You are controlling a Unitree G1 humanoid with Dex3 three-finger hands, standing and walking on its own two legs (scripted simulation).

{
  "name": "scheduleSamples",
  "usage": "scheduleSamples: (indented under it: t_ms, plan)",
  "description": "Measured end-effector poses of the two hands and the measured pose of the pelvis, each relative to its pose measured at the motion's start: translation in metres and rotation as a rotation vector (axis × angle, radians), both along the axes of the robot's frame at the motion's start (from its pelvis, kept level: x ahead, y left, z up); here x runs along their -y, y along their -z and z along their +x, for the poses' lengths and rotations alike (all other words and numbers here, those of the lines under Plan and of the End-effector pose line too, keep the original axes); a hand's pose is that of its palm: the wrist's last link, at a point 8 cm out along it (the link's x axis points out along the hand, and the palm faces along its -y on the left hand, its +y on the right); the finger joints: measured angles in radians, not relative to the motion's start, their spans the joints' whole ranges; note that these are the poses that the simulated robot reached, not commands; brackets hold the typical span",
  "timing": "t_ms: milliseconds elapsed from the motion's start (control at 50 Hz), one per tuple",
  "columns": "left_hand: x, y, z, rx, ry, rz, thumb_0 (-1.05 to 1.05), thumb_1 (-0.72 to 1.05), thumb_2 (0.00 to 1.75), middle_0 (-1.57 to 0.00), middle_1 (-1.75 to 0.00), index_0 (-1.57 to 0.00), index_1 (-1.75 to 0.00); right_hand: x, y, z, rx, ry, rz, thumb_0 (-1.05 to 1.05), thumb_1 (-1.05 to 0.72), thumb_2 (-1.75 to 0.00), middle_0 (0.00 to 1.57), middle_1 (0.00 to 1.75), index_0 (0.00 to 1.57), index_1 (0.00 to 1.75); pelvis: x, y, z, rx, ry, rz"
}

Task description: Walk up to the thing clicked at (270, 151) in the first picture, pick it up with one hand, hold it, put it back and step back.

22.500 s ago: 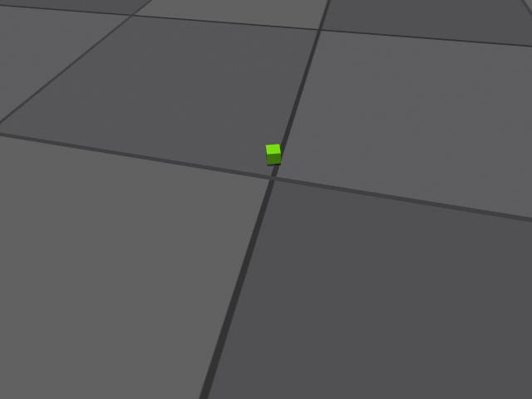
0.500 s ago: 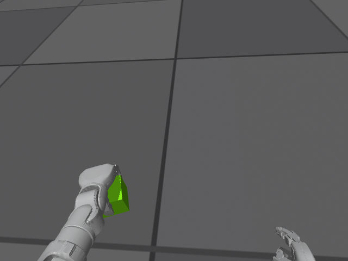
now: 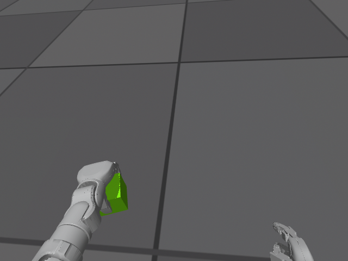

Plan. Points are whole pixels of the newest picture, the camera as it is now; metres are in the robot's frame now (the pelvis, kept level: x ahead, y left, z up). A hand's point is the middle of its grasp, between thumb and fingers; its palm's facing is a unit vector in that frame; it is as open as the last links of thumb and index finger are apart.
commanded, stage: hold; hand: left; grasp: from above
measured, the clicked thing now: (110, 194) +0.30 +0.22 -0.07
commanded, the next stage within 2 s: crouch in 0.48 s
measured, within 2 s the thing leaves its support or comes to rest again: neither
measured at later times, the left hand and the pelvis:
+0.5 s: hand (105, 188) +0.30 +0.22 -0.03, palm faces -0.45 -0.12 -0.89, open 10.2 cm; pelvis +0.01 +0.00 +0.00, yaw +0 degrees
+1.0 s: hand (112, 203) +0.30 +0.22 -0.11, palm faces -0.48 -0.05 -0.88, open 10.2 cm; pelvis -0.01 +0.00 -0.01, yaw +1 degrees
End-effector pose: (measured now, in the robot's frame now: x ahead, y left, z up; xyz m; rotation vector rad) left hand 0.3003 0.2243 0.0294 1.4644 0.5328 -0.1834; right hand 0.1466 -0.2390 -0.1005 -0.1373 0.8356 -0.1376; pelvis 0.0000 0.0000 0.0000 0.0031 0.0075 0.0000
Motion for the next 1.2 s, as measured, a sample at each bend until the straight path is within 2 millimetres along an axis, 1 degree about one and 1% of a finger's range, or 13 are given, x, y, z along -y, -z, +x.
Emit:
scheduleSamples:
  t_ms: [120, 300, 500, 660, 740, 820, 880, 940, 1000, 1080, 1200]
  plan:
    - [-0.001, -0.003, 0.004, -0.007, 0.004, -0.001, 0.0, -0.02, 0.47, -0.7, -0.55, -0.7, -0.54, 0.001, 0.0, 0.0, -0.003, 0.002, -0.001, 0.02, -0.9, -0.9, 0.2, 0.29, 0.2, 0.3, 0.001, -0.001, 0.001, -0.001, 0.001, 0.0]
    - [0.004, -0.003, 0.007, -0.008, 0.02, -0.014, 0.0, -0.03, 0.47, -0.7, -0.55, -0.71, -0.53, 0.004, 0.001, -0.001, -0.018, 0.009, -0.003, 0.02, -0.9, -0.9, 0.2, 0.29, 0.2, 0.3, 0.002, -0.002, 0.004, -0.003, 0.002, 0.0]
    - [0.001, 0.0, 0.009, -0.015, 0.009, -0.008, 0.0, -0.03, 0.47, -0.7, -0.55, -0.71, -0.53, 0.007, 0.002, 0.001, -0.035, 0.009, -0.003, 0.02, -0.9, -0.9, 0.2, 0.29, 0.2, 0.3, 0.003, -0.003, 0.006, -0.008, -0.001, 0.0]
    - [0.0, -0.004, 0.012, 0.007, 0.011, 0.0, 0.0, -0.02, 0.47, -0.7, -0.55, -0.71, -0.53, 0.007, 0.001, 0.002, -0.04, 0.017, -0.005, 0.02, -0.9, -0.9, 0.2, 0.29, 0.2, 0.3, 0.002, -0.003, 0.009, -0.005, -0.001, -0.001]
    - [0.0, 0.001, 0.012, 0.004, 0.01, -0.001, 0.0, -0.02, 0.46, -0.7, -0.55, -0.7, -0.53, 0.007, 0.0, 0.002, -0.036, 0.02, -0.002, 0.02, -0.89, -0.9, 0.2, 0.29, 0.2, 0.3, 0.002, -0.003, 0.009, -0.007, -0.001, -0.001]
    - [0.002, 0.017, 0.008, -0.016, 0.022, 0.001, 0.0, -0.02, 0.46, -0.7, -0.54, -0.71, -0.53, 0.007, 0.0, -0.001, -0.046, 0.018, -0.005, 0.01, -0.88, -0.9, 0.2, 0.29, 0.2, 0.3, 0.002, -0.002, 0.007, -0.016, -0.002, 0.0]
    - [0.002, 0.037, 0.005, -0.033, 0.032, 0.01, 0.0, -0.02, 0.46, -0.7, -0.54, -0.71, -0.52, 0.008, 0.002, -0.007, -0.072, 0.015, -0.013, 0.01, -0.88, -0.9, 0.2, 0.29, 0.2, 0.3, 0.002, 0.0, 0.004, -0.03, -0.006, -0.001]
    - [0.001, 0.059, 0.003, -0.045, 0.038, 0.026, 0.0, -0.01, 0.46, -0.7, -0.53, -0.71, -0.51, 0.012, 0.008, -0.018, -0.115, 0.013, -0.029, 0.01, -0.88, -0.9, 0.2, 0.29, 0.2, 0.3, 0.002, 0.005, 0.0, -0.062, -0.009, -0.004]
    - [0.001, 0.083, 0.005, -0.043, 0.045, 0.048, 0.0, 0.0, 0.44, -0.7, -0.53, -0.71, -0.51, 0.018, 0.02, -0.035, -0.17, 0.018, -0.053, 0.01, -0.88, -0.9, 0.2, 0.29, 0.2, 0.3, 0.002, 0.015, -0.006, -0.115, -0.011, -0.008]
    - [-0.001, 0.12, 0.016, -0.03, 0.054, 0.068, 0.0, 0.01, 0.44, -0.69, -0.53, -0.7, -0.51, 0.03, 0.046, -0.064, -0.25, 0.037, -0.095, 0.01, -0.88, -0.9, 0.2, 0.29, 0.2, 0.3, 0.001, 0.04, -0.016, -0.212, -0.014, -0.016]
    - [-0.002, 0.182, 0.044, 0.018, 0.065, 0.093, 0.0, 0.03, 0.42, -0.67, -0.54, -0.69, -0.51, 0.041, 0.1, -0.114, -0.362, 0.089, -0.144, 0.01, -0.89, -0.9, 0.2, 0.29, 0.2, 0.3, -0.002, 0.095, -0.031, -0.359, -0.013, -0.029]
